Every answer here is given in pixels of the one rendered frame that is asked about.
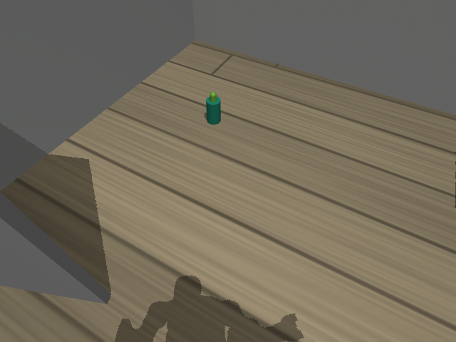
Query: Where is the bottle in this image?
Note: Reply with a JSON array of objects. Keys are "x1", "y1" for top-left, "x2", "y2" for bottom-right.
[{"x1": 206, "y1": 92, "x2": 221, "y2": 125}]

